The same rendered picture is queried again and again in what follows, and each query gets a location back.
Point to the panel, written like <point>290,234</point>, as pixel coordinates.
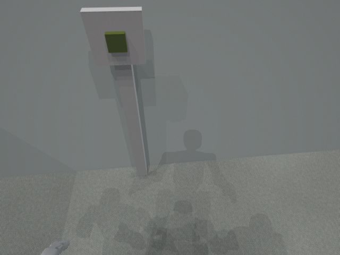
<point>97,21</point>

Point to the button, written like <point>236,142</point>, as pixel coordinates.
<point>116,41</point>

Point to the left robot hand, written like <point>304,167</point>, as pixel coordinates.
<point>56,248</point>

